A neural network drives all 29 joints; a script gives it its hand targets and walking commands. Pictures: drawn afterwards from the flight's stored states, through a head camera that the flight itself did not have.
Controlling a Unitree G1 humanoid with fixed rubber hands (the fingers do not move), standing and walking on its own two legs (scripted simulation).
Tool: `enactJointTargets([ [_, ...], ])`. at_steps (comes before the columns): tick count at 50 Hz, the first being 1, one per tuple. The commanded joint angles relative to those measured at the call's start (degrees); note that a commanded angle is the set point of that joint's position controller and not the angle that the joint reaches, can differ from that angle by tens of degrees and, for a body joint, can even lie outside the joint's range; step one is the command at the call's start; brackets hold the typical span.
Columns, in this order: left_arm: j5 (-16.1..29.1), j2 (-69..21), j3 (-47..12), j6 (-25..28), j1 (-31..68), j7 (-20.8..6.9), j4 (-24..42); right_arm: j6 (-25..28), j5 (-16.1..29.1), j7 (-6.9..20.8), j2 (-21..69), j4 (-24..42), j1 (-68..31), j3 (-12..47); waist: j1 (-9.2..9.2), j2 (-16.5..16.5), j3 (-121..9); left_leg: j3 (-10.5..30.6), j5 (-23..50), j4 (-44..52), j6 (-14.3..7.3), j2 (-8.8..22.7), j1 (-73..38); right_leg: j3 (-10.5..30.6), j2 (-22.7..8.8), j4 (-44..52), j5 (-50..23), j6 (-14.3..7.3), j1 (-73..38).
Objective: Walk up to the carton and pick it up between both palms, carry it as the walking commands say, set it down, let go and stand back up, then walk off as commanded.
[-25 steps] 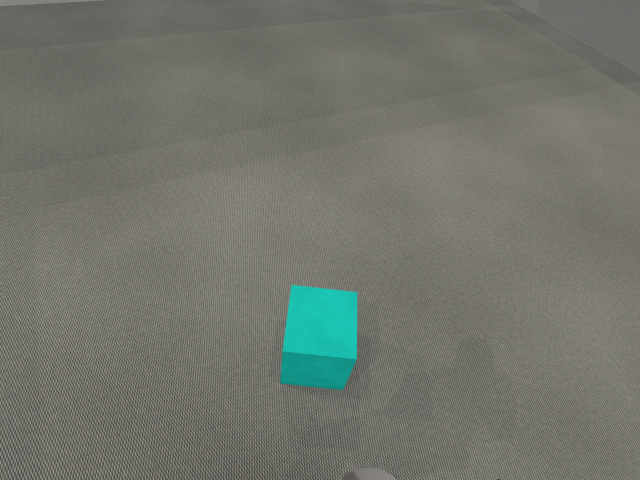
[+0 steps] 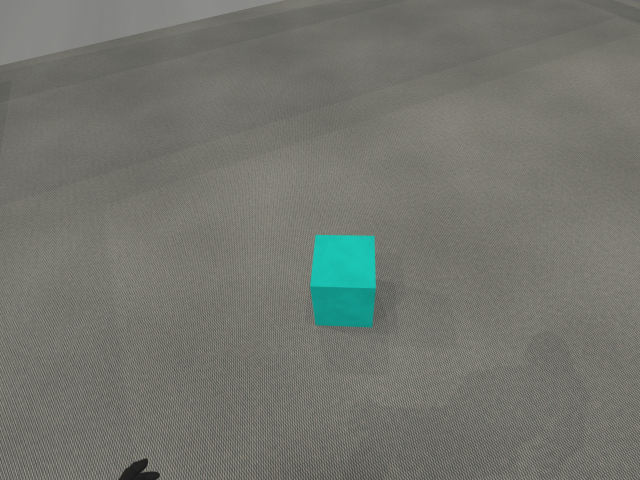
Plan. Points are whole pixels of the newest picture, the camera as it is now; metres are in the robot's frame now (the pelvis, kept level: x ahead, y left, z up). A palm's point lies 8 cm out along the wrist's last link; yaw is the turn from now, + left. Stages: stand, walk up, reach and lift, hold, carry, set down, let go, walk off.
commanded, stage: walk off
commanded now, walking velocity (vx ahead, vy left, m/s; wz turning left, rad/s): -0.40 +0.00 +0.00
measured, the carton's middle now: (344, 281) +0.83 -0.03 -0.65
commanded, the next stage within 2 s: none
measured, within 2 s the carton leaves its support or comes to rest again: neither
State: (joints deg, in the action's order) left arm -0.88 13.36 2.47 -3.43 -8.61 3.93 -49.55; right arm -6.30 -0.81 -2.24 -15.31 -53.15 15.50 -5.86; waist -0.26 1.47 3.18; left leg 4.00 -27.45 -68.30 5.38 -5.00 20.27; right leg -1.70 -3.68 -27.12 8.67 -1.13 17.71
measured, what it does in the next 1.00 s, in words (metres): walks backwards: left foot, then right foot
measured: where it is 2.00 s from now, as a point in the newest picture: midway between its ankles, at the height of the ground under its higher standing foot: outside the picture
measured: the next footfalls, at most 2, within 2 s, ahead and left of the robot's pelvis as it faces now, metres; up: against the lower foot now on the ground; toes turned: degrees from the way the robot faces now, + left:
left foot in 0.16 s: -0.11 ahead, +0.14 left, +0.00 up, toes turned +1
right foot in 0.60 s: -0.30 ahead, -0.11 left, +0.00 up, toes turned -2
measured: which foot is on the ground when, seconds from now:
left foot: up 0.00-0.14, down 0.16-0.60, up 0.62-1.00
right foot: down 0.00-0.16, up 0.18-0.58, down 0.60-1.00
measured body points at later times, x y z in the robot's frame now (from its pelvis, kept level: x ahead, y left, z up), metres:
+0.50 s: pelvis -0.23 +0.03 +0.00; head -0.20 +0.05 +0.45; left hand -0.18 +0.31 -0.15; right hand -0.10 -0.24 -0.11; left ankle -0.15 +0.14 -0.74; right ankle -0.32 -0.11 -0.67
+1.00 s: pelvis -0.45 +0.01 +0.00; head -0.42 +0.00 +0.44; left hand -0.32 +0.28 -0.12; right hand -0.40 -0.27 -0.15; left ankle -0.54 +0.14 -0.71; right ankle -0.34 -0.11 -0.74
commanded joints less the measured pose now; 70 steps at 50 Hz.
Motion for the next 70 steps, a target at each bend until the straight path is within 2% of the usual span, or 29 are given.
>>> enactJointTargets([
  [1, -0.56, 9.95, 2.45, -0.02, -6.11, 0.06, -0.38, 0.20, 1.32, -0.40, -1.94, 3.54, 1.40, 0.09, 2.59, -16.05, -4.09, -2.19, -6.14, 17.55, -0.66, 2.63, 3.22, 15.37, -12.53, 10.81, -7.43, -8.21, -14.70],
  [5, -0.45, 11.90, 3.74, -1.08, -6.43, -0.51, -2.14, 0.94, 2.36, -0.33, -2.01, 1.14, 7.51, 0.11, 1.24, -15.40, -5.94, -5.14, 2.08, 40.42, -4.45, 3.86, -9.79, 15.05, -11.82, 13.10, -8.76, -5.60, -10.35],
  [7, 0.74, 10.27, 3.59, -0.86, -6.58, -1.16, -2.21, 1.78, 1.21, -0.35, -2.52, -0.30, 10.76, 0.15, -0.38, -5.60, -4.18, -3.11, 13.00, 54.38, -5.79, 6.42, -17.43, 8.97, -6.38, 7.55, 4.82, -0.57, 0.44],
  [8, 0.88, 6.01, 2.52, -0.62, -7.97, -1.91, -0.99, 1.94, 0.47, -0.04, -7.06, 2.00, 7.87, -0.58, 0.85, 11.01, -4.46, 11.66, 5.00, 56.97, -7.57, 20.68, -19.19, 1.61, 0.41, -9.23, 18.35, 2.50, 12.17],
  [9, -0.14, 4.70, 2.43, -1.00, 2.84, -1.23, 2.40, 1.69, -0.54, 0.28, -13.81, 5.12, 3.79, -1.22, -5.18, 21.56, 2.55, 16.71, 19.56, 58.95, -16.92, 34.36, 5.15, 2.77, 7.89, -26.27, 31.49, 4.11, 14.26],
  [10, -0.05, 6.01, 2.87, -2.00, 5.46, -1.53, 2.46, 1.52, -2.12, 0.27, -10.55, 5.00, 0.92, -0.33, -3.54, 11.53, 5.22, 12.89, 18.19, 58.84, -18.16, 30.35, 14.10, 11.31, 8.15, -40.70, 29.08, 3.02, 9.28],
  [11, 0.06, 6.25, 3.21, -2.23, 0.61, -2.36, 0.50, 1.56, -2.08, -0.12, -8.91, 7.00, -8.31, 0.75, 2.21, 6.50, 5.89, 5.60, 16.90, 56.30, -14.06, 23.63, 15.55, 12.45, 10.11, -48.75, 22.55, 2.17, 8.54],
  [12, 0.13, 6.74, 3.46, -1.98, -5.06, -2.88, -1.45, 1.47, -2.07, -0.34, -8.04, 9.18, -14.26, 1.19, 5.55, 6.85, 3.47, 1.73, 19.50, 54.28, -10.89, 19.76, 12.50, 11.09, 10.50, -52.99, 18.26, 2.07, 8.09],
  [16, -0.96, 7.71, 4.25, -1.43, -6.75, -2.61, -2.29, 2.28, 0.16, -0.61, -6.14, 8.32, -7.74, 1.05, 0.78, 7.72, -0.17, 1.70, 31.46, 49.20, -13.57, 19.11, -5.18, 7.47, 10.79, -60.41, 15.01, 5.06, 15.03],
  [19, -0.36, 6.94, 3.93, -1.78, -3.87, -2.32, -0.51, 2.77, 0.32, -1.43, -6.53, 6.16, -1.80, 0.98, -2.53, 9.47, -0.92, 5.71, 33.56, 48.08, -15.29, 20.29, -16.08, 7.46, 9.66, -47.60, 16.95, 6.73, 17.39],
  [27, 2.15, 5.01, 2.96, -1.89, -11.67, -1.78, -2.22, 2.08, -0.62, -0.64, -10.04, 2.59, -1.13, -0.14, -1.59, 13.15, -5.62, 10.44, 35.60, 51.76, -13.26, 21.45, -14.81, 1.47, 4.86, -5.09, 18.89, 2.79, -5.13],
  [29, 1.53, 4.88, 2.89, -1.13, -15.78, -1.72, -4.11, 2.10, 0.37, -0.20, -10.04, 2.47, -2.32, -0.37, 0.89, 7.41, -5.70, 6.85, 26.87, 50.08, -9.23, 18.22, -7.58, 0.22, 4.35, 9.43, 6.77, 1.37, -12.77],
  [30, 0.60, 7.77, 3.28, -0.60, -15.23, -1.72, -3.51, 2.38, 0.59, 0.41, -7.46, 2.69, -0.84, 0.15, 0.46, -3.54, -4.54, 1.70, 13.52, 41.47, -5.92, 12.95, 2.29, 8.68, -2.57, 14.62, 7.84, 1.00, -16.89],
  [31, 0.54, 15.30, 4.54, -0.81, -9.22, -2.17, 0.59, 2.60, 0.22, 0.12, -2.54, 5.22, -2.61, 0.90, 1.22, -21.48, -3.32, -7.49, -8.21, 22.95, -2.16, 2.60, 10.94, 24.04, -22.55, 14.67, -3.88, -6.32, -8.60],
  [32, -1.15, 15.85, 4.48, -1.04, -9.83, -2.41, 0.66, 1.47, -0.66, -0.18, -3.93, 6.67, -12.10, 0.44, 7.11, -18.10, 1.25, 3.21, -12.94, 5.99, -2.75, 1.37, 7.43, 21.67, -24.96, 15.77, -8.12, -12.52, 9.68],
  [33, -1.83, 12.94, 3.31, -1.12, -1.92, -2.10, 1.58, 0.81, 0.22, 0.49, -4.33, 5.81, -10.28, -0.17, 1.23, -10.61, 3.54, 7.25, -7.39, -4.21, -4.05, -0.32, 4.77, 14.46, -17.91, 14.66, -4.92, -9.79, 14.11],
  [35, -1.49, 10.55, 2.57, -1.18, 8.20, -1.64, 5.01, 0.98, 0.04, 1.42, -5.60, 2.69, -0.99, -0.86, -4.68, -10.70, 2.17, 5.17, 0.76, -12.67, -4.59, -1.44, 5.52, 7.48, -10.54, 11.27, -6.58, -3.97, 10.24],
  [38, 0.17, 8.42, 2.34, -0.84, 3.15, -1.30, 4.78, 1.56, -0.92, 1.17, -6.06, 1.94, 0.14, -1.29, -0.50, -10.37, -0.53, 2.21, 3.27, -18.49, -1.79, -1.85, 10.70, 7.95, -10.13, 8.60, -11.25, -6.89, -2.04],
  [42, 0.46, 9.07, 2.27, -0.14, -3.62, -0.32, 2.36, 0.98, -0.07, 0.76, -5.08, 3.67, -2.40, -0.81, 3.32, -12.16, -1.65, 2.06, 1.18, -2.62, 0.30, -0.83, 12.40, 12.77, -11.13, 8.12, -10.94, -8.25, -14.78],
  [47, -0.59, 10.88, 2.80, -0.27, -2.96, -0.89, 0.79, 0.45, 1.88, 0.09, -3.24, 3.12, 2.27, 0.17, 2.26, -15.67, -4.34, -2.69, -5.92, 23.34, -1.82, 3.29, -1.14, 16.14, -12.41, 11.62, -7.73, -7.78, -13.74],
  [50, -0.49, 11.99, 3.52, -1.08, -3.59, -1.28, -0.86, 1.00, 2.34, 0.27, -3.16, 1.62, 6.01, 0.20, 1.50, -15.36, -6.06, -4.46, 1.08, 37.56, -4.27, 3.96, -9.13, 16.48, -12.03, 12.82, -9.65, -6.21, -10.89],
  [52, 0.62, 11.30, 3.51, -1.03, -3.15, -1.68, -1.07, 1.70, 1.52, 0.14, -3.16, 0.27, 9.32, 0.15, -0.54, -9.29, -5.18, -4.92, 12.30, 51.81, -5.91, 4.81, -16.09, 12.06, -8.12, 10.32, -0.02, -1.67, -2.69],
  [53, 1.03, 8.63, 2.99, -0.72, -4.87, -2.31, -0.69, 2.12, 0.44, 0.15, -6.65, 1.46, 8.48, -0.36, 0.07, 3.70, -4.27, 5.93, 7.28, 56.63, -6.90, 14.26, -19.07, 6.29, -2.30, -1.17, 11.65, 1.51, 7.48],
  [54, 0.33, 5.15, 2.49, -0.59, 0.94, -1.86, 2.22, 2.01, -0.29, 0.69, -14.79, 5.67, 1.94, -1.49, -2.99, 21.01, -0.27, 17.55, 18.56, 58.27, -15.57, 32.65, -2.42, -1.26, 8.16, -20.05, 28.07, 4.40, 12.87],
  [55, -0.34, 6.92, 2.89, -1.74, 7.26, -1.85, 2.77, 1.73, -1.84, 0.70, -12.80, 5.21, 2.10, -0.93, -5.56, 12.85, 2.45, 15.42, 17.74, 59.19, -19.03, 32.17, 11.23, 10.27, 7.90, -37.38, 29.34, 3.49, 8.39],
  [57, 0.47, 7.20, 3.51, -2.11, -2.16, -3.37, -0.70, 1.49, -2.08, -0.04, -8.83, 9.28, -14.45, 0.99, 4.72, 6.24, 3.37, 2.84, 16.51, 55.18, -11.37, 20.54, 13.17, 11.81, 10.46, -51.81, 18.73, 2.03, 6.79],
  [58, 0.13, 8.21, 4.06, -1.91, -5.66, -3.50, -2.15, 1.66, -1.48, -0.24, -8.32, 9.99, -15.99, 1.02, 5.49, 7.87, 1.97, 1.38, 21.00, 53.37, -10.30, 18.85, 8.44, 10.29, 10.60, -55.41, 16.15, 2.24, 8.07],
  [64, -0.23, 7.37, 3.97, -1.71, -2.92, -2.84, -0.59, 2.49, 0.43, -1.06, -7.05, 6.79, -3.46, 0.87, -2.73, 9.54, -0.65, 5.38, 31.04, 48.79, -14.76, 20.01, -16.01, 7.45, 9.48, -46.35, 16.98, 6.71, 16.52],
  [70, 2.03, 5.60, 3.06, -2.30, -8.28, -1.89, -1.26, 2.26, -0.77, -0.64, -9.47, 4.21, -2.76, 0.30, -2.58, 14.21, -4.43, 9.97, 32.94, 51.22, -14.11, 21.66, -17.28, 2.57, 4.91, -13.38, 24.17, 4.52, -0.20],
])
